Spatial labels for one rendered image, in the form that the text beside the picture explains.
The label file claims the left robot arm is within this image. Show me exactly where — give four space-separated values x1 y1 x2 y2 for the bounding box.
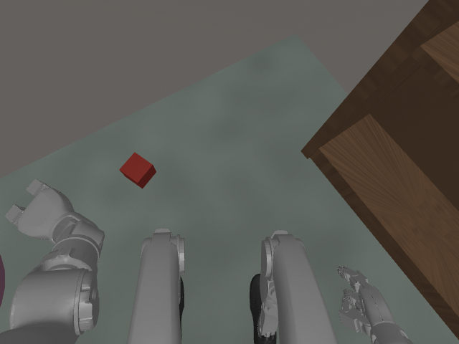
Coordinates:
0 212 105 344

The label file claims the left robot hand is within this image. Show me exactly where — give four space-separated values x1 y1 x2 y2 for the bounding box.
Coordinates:
5 179 75 240

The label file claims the cube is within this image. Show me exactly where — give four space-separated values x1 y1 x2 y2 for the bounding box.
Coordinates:
119 153 156 188

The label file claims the bookshelf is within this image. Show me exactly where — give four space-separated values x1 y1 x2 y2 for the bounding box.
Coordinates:
301 0 459 340

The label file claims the right robot arm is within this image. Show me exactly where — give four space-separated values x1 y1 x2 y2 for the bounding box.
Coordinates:
370 322 414 344

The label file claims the right robot hand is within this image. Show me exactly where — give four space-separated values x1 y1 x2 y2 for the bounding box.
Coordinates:
337 266 395 336

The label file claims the right robot foot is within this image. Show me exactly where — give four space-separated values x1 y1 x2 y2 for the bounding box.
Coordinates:
250 274 276 344

